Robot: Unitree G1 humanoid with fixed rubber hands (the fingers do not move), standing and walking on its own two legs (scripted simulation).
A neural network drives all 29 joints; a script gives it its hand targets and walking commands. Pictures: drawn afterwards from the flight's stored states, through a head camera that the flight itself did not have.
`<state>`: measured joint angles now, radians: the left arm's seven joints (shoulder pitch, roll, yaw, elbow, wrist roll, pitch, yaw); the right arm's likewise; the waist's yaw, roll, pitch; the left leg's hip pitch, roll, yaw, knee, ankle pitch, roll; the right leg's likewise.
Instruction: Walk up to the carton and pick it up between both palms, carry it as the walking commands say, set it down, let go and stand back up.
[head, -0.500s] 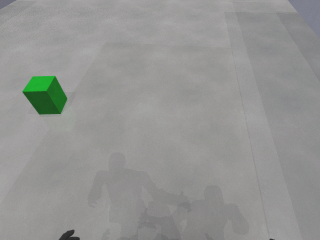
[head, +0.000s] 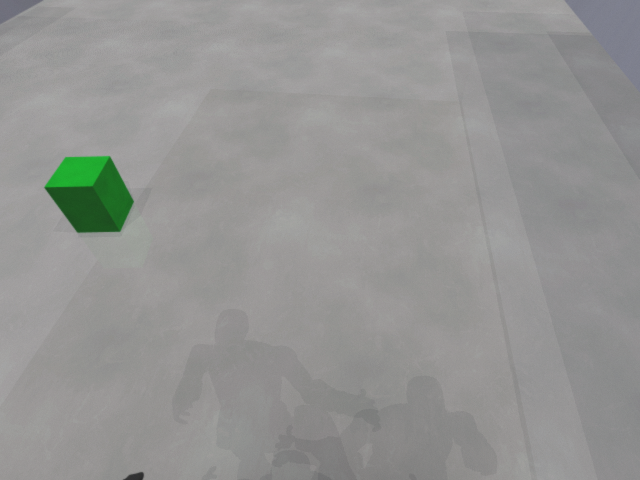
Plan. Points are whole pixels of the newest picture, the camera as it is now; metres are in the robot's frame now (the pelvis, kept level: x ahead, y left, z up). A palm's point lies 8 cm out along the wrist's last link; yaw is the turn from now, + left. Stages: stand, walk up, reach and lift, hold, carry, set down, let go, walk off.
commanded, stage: stand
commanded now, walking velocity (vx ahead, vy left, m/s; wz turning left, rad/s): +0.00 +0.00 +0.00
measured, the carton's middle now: (93, 195) +1.28 +1.07 -0.65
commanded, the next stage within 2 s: walk up in 0.66 s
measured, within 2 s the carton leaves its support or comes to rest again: neither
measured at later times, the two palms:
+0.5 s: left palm out of the picture +0.08 +0.30 -0.11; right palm out of the picture +0.09 -0.28 -0.12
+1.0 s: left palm out of the picture +0.08 +0.34 -0.10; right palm out of the picture +0.13 -0.29 -0.12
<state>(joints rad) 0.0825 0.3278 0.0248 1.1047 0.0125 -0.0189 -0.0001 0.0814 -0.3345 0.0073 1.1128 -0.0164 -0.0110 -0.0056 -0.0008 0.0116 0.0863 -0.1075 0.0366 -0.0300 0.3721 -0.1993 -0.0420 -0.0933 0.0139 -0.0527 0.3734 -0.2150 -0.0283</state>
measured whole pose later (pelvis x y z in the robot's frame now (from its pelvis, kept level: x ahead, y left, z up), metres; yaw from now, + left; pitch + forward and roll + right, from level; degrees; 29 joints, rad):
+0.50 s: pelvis +0.00 +0.00 +0.00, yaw +0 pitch -3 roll +0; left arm 0.09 0.33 0.03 1.11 0.01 -0.02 0.00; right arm 0.08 -0.34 0.01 1.11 -0.02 -0.02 0.00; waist 0.00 0.02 0.08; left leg -0.10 0.03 -0.03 0.35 -0.19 -0.04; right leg -0.09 0.01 -0.05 0.35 -0.21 -0.02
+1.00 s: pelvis +0.01 +0.01 -0.01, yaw +9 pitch -2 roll -3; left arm 0.11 0.36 0.09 0.99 0.04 -0.08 0.00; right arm 0.15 -0.41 -0.06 1.00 -0.05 0.05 0.11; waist -0.02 0.06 0.06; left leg -0.39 0.09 0.00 0.85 -0.37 0.00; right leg -0.08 -0.01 -0.21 0.42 -0.29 -0.01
